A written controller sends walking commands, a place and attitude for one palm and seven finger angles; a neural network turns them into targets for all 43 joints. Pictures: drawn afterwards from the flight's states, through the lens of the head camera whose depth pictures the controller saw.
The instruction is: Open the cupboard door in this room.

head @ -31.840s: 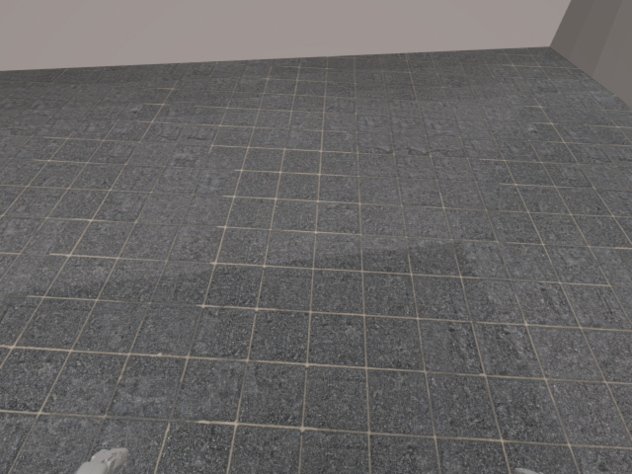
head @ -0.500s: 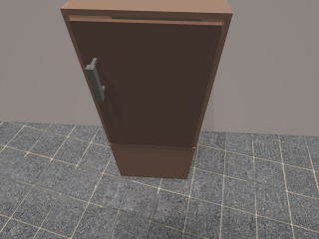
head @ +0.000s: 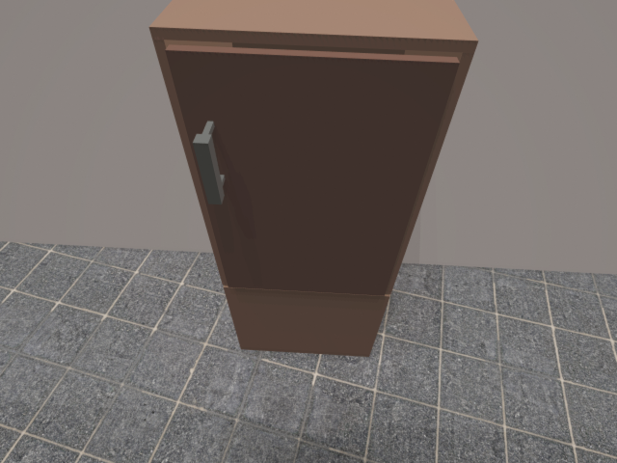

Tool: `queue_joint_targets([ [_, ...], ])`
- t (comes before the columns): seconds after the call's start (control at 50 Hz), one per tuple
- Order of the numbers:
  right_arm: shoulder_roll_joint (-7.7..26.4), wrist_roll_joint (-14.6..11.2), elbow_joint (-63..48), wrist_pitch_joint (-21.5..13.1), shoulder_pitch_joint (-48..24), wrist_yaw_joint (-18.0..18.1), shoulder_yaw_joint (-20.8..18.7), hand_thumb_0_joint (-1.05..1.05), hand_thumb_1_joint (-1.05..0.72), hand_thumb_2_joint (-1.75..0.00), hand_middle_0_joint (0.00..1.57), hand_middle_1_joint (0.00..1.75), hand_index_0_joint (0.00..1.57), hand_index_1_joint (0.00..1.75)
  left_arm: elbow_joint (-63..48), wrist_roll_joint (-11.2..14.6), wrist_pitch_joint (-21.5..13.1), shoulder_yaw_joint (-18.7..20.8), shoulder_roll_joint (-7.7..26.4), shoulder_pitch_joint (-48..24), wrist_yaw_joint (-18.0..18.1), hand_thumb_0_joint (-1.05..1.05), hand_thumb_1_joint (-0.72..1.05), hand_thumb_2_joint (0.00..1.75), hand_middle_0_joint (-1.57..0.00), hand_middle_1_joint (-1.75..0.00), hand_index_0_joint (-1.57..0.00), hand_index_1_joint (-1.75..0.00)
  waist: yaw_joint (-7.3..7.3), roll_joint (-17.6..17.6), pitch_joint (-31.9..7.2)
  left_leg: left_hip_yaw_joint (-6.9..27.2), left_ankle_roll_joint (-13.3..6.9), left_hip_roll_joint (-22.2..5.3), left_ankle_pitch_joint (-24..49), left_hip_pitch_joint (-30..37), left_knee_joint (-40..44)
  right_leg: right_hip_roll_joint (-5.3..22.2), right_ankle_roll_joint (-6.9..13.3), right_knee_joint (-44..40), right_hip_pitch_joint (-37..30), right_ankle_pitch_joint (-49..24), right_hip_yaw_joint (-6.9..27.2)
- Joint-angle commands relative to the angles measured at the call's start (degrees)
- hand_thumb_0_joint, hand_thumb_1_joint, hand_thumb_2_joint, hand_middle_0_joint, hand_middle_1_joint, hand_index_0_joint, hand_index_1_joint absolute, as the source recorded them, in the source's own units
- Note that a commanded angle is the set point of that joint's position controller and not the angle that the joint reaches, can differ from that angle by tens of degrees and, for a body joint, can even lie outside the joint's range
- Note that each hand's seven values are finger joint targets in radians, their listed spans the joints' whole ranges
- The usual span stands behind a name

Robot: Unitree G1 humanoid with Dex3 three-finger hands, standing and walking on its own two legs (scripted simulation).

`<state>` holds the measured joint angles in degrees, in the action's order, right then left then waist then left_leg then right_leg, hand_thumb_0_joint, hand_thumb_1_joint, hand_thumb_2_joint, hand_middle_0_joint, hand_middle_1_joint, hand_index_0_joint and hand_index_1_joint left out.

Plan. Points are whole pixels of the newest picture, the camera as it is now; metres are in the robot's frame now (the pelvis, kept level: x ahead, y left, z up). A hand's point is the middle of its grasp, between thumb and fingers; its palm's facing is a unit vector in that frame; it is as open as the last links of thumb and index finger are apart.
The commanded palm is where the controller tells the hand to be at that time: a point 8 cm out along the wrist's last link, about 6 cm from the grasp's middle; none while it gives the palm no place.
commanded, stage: raise the hand with hooked fingers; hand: left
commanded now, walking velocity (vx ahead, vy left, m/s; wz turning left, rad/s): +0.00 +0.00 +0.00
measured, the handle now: (212, 163) +0.54 +0.19 +0.08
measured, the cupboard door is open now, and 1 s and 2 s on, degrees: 0 0 0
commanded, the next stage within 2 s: none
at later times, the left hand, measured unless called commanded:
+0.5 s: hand out of the picture +0.12 +0.19 -0.04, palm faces +0.17 -0.98 -0.05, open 9.1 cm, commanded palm +0.13 +0.24 -0.02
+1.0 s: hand (129, 385) +0.20 +0.23 +0.02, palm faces +0.03 -1.00 -0.05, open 12.1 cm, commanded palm +0.18 +0.28 +0.04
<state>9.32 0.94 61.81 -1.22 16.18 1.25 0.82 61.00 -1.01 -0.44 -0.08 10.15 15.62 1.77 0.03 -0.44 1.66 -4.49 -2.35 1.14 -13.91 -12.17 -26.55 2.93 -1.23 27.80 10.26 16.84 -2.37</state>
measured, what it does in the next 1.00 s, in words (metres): stands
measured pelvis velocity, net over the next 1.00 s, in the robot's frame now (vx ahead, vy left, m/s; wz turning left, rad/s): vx -0.02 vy -0.02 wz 0.02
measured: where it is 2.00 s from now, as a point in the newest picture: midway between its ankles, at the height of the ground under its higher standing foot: outside the picture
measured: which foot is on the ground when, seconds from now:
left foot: down 0.00-1.00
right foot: down 0.00-1.00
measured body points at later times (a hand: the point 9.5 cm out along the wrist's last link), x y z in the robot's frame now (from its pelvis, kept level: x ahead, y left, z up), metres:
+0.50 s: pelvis -0.03 -0.05 -0.07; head +0.01 -0.03 +0.38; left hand +0.11 +0.25 -0.03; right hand +0.22 -0.28 -0.10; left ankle +0.01 +0.09 -0.74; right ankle -0.02 -0.13 -0.74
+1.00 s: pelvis -0.02 -0.02 -0.04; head +0.02 -0.02 +0.41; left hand +0.19 +0.28 +0.03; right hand +0.11 -0.29 -0.12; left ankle +0.00 +0.09 -0.74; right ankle -0.02 -0.13 -0.74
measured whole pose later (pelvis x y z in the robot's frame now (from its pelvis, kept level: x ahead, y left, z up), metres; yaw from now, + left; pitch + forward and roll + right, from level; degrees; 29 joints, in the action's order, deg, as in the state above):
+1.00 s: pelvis -0.02 -0.02 -0.04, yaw +1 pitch +8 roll -1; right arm 17.4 -3.1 35.5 -14.5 18.6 4.9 -0.7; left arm 9.8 22.0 -18.7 20.5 18.8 14.9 -26.4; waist -0.1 1.6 -4.1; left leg -1.1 -0.5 -2.0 -22.3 -36.2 -50.3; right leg 0.7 0.9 48.7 32.1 24.9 -5.0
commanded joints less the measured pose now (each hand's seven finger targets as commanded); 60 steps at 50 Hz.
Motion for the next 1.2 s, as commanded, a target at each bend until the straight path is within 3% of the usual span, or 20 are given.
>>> queue_joint_targets([
  [0.0, 16.61, -3.48, -24.79, -9.51, -0.68, 1.77, -4.00, 0.00, -0.90, -0.90, 0.20, 0.30, 0.20, 0.30, -90.19, 10.17, -13.38, 12.72, 21.88, -37.23, 2.55, 0.00, 0.88, 0.89, -0.20, -0.32, -0.20, -0.32, -5.95, 9.07, -26.11, 6.65, 2.09, -2.09, 19.67, 13.97, 1.89, -1.92, 3.39, 0.40, 0.93, -18.44, -1.25],
  [0.02, 11.07, -2.97, -21.57, -15.38, -4.84, 3.75, -1.32, 0.00, -0.90, -0.90, 0.20, 0.30, 0.20, 0.30, -75.89, 5.95, -10.37, 9.89, 17.14, -7.38, 3.86, 0.00, 0.85, 0.88, -0.20, -0.33, -0.20, -0.33, 0.76, 16.88, -24.83, 7.09, 2.91, -5.35, 27.56, 19.41, 2.89, -2.35, 3.82, 5.43, 4.65, -7.21, -1.34],
  [0.04, 10.52, -3.05, -17.42, -16.81, -4.86, 4.19, -1.88, 0.00, -0.90, -0.90, 0.20, 0.30, 0.20, 0.30, -69.99, 7.42, -7.66, 8.03, 12.99, -4.67, 6.64, 0.00, 0.83, 0.87, -0.21, -0.34, -0.21, -0.34, -0.41, 16.11, -20.88, 6.33, 4.86, -4.42, 22.83, 12.29, 3.25, -2.32, 3.27, 6.59, 5.91, -1.38, -2.58],
  [0.06, 7.69, -3.86, -16.73, -16.71, -2.87, 3.32, -2.01, 0.00, -0.90, -0.90, 0.20, 0.30, 0.20, 0.30, -58.05, 8.50, -2.38, -1.19, -2.68, 12.47, 6.04, 0.00, 0.81, 0.86, -0.21, -0.36, -0.21, -0.36, -1.86, 10.06, -12.36, 7.38, 4.06, -4.79, 17.02, 8.24, 4.50, -2.42, 2.47, 5.60, 10.34, 0.65, -3.11],
  [0.08, 10.61, -3.85, -21.38, -17.00, -4.38, 2.91, -2.97, 0.00, -0.90, -0.90, 0.20, 0.30, 0.20, 0.30, -68.71, 10.86, -4.20, 1.91, 0.91, 2.07, 5.16, 0.00, 0.78, 0.85, -0.21, -0.37, -0.21, -0.37, -2.05, 8.84, -4.85, 8.08, 3.54, -3.97, 10.86, 2.24, 3.29, -1.84, 2.48, 4.16, 10.16, -1.01, -3.26],
  [0.1, 11.75, -3.24, -23.00, -17.33, -5.22, 2.91, -3.94, 0.00, -0.90, -0.90, 0.20, 0.30, 0.20, 0.30, -68.46, 10.29, -6.97, 4.86, 3.81, 2.11, 4.05, 0.00, 0.76, 0.84, -0.21, -0.39, -0.21, -0.39, -2.88, 5.88, -3.81, 7.78, 3.10, -3.17, 4.97, -0.91, 0.56, -2.06, 2.64, 2.31, 12.08, -1.17, -3.61],
  [0.18, 11.55, -1.60, -28.06, -15.97, -7.52, 1.03, -5.52, 0.00, -0.90, -0.90, 0.20, 0.30, 0.20, 0.30, -49.82, 12.19, -19.55, 8.99, 0.06, 20.91, -5.46, 0.00, 0.67, 0.80, -0.22, -0.45, -0.22, -0.45, 1.47, -13.84, 0.13, 5.85, 3.33, -1.63, 1.79, -16.35, -9.80, -4.01, 2.69, 9.52, 21.40, 1.84, -5.89],
  [0.22, 11.80, -1.42, -31.22, -15.39, -9.39, -0.41, -6.50, 0.00, -0.90, -0.90, 0.20, 0.30, 0.20, 0.30, -49.62, 14.33, -27.35, 10.36, 0.66, 24.34, -13.14, 0.00, 0.62, 0.78, -0.22, -0.48, -0.22, -0.48, 2.95, -14.77, -3.80, 4.26, 3.48, -0.76, 1.00, -21.50, -15.36, -3.67, 2.92, 14.70, 23.40, -0.04, -4.67],
  [0.24, 12.14, -1.87, -32.93, -15.10, -9.51, -1.29, -7.12, 0.00, -0.90, -0.90, 0.20, 0.30, 0.20, 0.30, -47.53, 14.76, -29.97, 13.44, 3.90, 25.15, -17.04, 0.00, 0.60, 0.77, -0.22, -0.50, -0.22, -0.50, 3.96, -9.24, -5.19, 3.65, 3.74, -0.20, 2.65, -21.61, -17.22, -3.24, 3.56, 16.57, 22.31, -3.17, -3.47],
  [0.3, 12.70, -2.76, -38.35, -14.83, -10.96, -1.36, -7.03, 0.00, -0.90, -0.90, 0.20, 0.30, 0.20, 0.30, -54.09, 16.85, -32.45, 18.78, 11.06, 19.84, -24.82, 0.00, 0.53, 0.74, -0.23, -0.54, -0.23, -0.54, 4.27, -0.65, -13.23, 1.70, 2.68, 0.77, 2.65, -24.20, -22.18, -2.38, 3.43, 19.96, 21.42, -5.62, -0.16],
  [0.38, 11.25, -2.71, -40.59, -14.43, -7.61, 0.68, -6.22, 0.00, -0.90, -0.90, 0.20, 0.30, 0.20, 0.30, -71.57, 21.81, -32.75, 24.44, 15.83, 4.29, -23.93, 0.00, 0.43, 0.70, -0.23, -0.60, -0.23, -0.60, 1.92, 7.42, -21.62, 2.75, 1.54, 0.01, 0.00, -22.73, -26.20, -2.49, 2.20, 19.05, 22.53, 0.86, 4.43],
  [0.46, 11.08, -2.33, -37.11, -15.63, -5.08, 2.65, -5.02, 0.00, -0.90, -0.90, 0.20, 0.30, 0.20, 0.30, -81.65, 21.75, -37.24, 19.13, 14.19, -6.71, -22.05, 0.00, 0.34, 0.66, -0.24, -0.66, -0.24, -0.66, -3.01, 9.18, -19.75, 4.86, 0.66, -1.60, -1.31, -22.43, -29.86, -3.25, 2.38, 19.03, 27.78, 2.32, 5.95],
  [0.54, 12.92, -3.52, -34.53, -17.14, -5.21, 4.05, -3.67, 0.00, -0.90, -0.90, 0.20, 0.30, 0.20, 0.30, -69.87, 21.94, -33.06, 15.55, 14.92, -7.61, -27.49, 0.00, 0.25, 0.62, -0.25, -0.72, -0.25, -0.72, -5.38, 5.36, -12.01, 6.08, 0.09, -2.08, -4.63, -26.65, -30.50, -3.34, 1.69, 15.95, 29.49, 6.21, 7.45],
  [0.58, 13.73, -4.06, -34.40, -16.66, -5.02, 4.63, -3.50, 0.00, -0.90, -0.90, 0.20, 0.30, 0.20, 0.30, -62.70, 21.29, -27.07, 18.93, 19.73, -6.62, -30.31, 0.00, 0.20, 0.60, -0.25, -0.75, -0.25, -0.75, -4.14, 2.25, -12.01, 5.60, 0.02, -1.87, -5.79, -28.88, -29.07, -2.02, 0.90, 12.52, 26.54, 9.64, 9.51],
  [0.64, 13.70, -4.40, -36.90, -15.54, -6.50, 5.03, -3.19, 0.00, -0.90, -0.90, 0.20, 0.30, 0.20, 0.30, -56.70, 23.61, -17.05, 26.35, 24.35, -2.29, -32.46, 0.00, 0.13, 0.57, -0.25, -0.80, -0.25, -0.80, 0.69, 0.08, -16.68, 5.79, 0.18, -1.25, -1.87, -27.47, -26.46, -0.29, -0.27, 11.16, 17.33, 4.38, 10.79],
  [0.74, 11.16, -3.65, -38.79, -15.45, -6.76, 3.77, -2.91, 0.00, -0.90, -0.90, 0.20, 0.30, 0.20, 0.30, -62.79, 28.84, -16.51, 34.50, 23.38, 2.18, -27.25, 0.00, 0.01, 0.52, -0.26, -0.87, -0.26, -0.87, 4.64, -3.43, -21.79, 6.20, 1.32, -0.99, 4.66, -24.47, -22.49, 0.12, -1.73, 12.88, 9.17, -11.70, 7.96],
  [0.84, 12.35, -3.61, -37.04, -16.46, -4.03, 2.82, -3.69, 0.00, -0.90, -0.90, 0.20, 0.30, 0.20, 0.30, -62.75, 25.39, -21.90, 25.47, 16.71, -2.07, -25.77, 0.00, -0.10, 0.47, -0.27, -0.94, -0.27, -0.94, 0.47, -1.10, -14.01, 4.91, 1.04, -0.85, 3.45, -21.00, -20.04, -1.61, -1.01, 12.18, 17.18, -8.80, 5.40],
  [0.92, 14.38, -4.29, -35.94, -17.51, -2.29, 3.82, -3.85, 0.00, -0.90, -0.90, 0.20, 0.30, 0.20, 0.30, -61.63, 23.62, -21.82, 22.59, 19.31, -8.89, -28.63, 0.00, -0.20, 0.43, -0.28, -1.00, -0.28, -1.00, -1.48, 1.95, -13.41, 5.06, 0.26, -1.13, -0.83, -17.32, -17.53, -2.71, 0.79, 9.98, 20.97, 2.51, 3.34],
  [1.04, 14.29, -3.93, -35.77, -18.33, -3.01, 4.92, -2.93, 0.00, -0.90, -0.90, 0.20, 0.30, 0.20, 0.30, -67.86, 23.79, -21.96, 30.17, 27.66, -16.18, -26.60, 0.00, -0.34, 0.37, -0.29, -1.10, -0.29, -1.10, 1.27, 7.53, -19.53, 6.90, 0.51, -1.59, 3.66, -8.85, -13.16, -4.21, 2.77, 11.61, 15.84, -2.12, -0.52],
  [1.18, 14.07, -4.59, -36.58, -16.64, -4.19, 4.27, -1.93, 0.00, -0.90, -0.90, 0.20, 0.30, 0.20, 0.30, -59.71, 23.36, -13.31, 26.08, 22.49, -15.48, -26.62, 0.00, -0.50, 0.30, -0.30, -1.20, -0.30, -1.20, 1.08, 8.29, -12.54, 7.80, 1.83, -2.39, 5.32, -7.57, -9.07, -4.50, 2.68, 9.63, 15.79, -5.34, -2.88],
])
